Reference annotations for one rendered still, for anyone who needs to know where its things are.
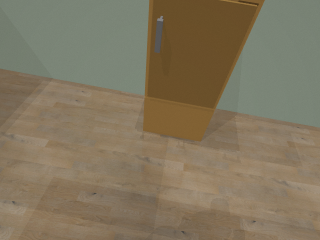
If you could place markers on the cupboard door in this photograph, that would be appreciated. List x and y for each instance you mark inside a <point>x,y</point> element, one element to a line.
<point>199,43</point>

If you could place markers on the handle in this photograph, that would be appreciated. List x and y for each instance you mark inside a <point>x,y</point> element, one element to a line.
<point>158,36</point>

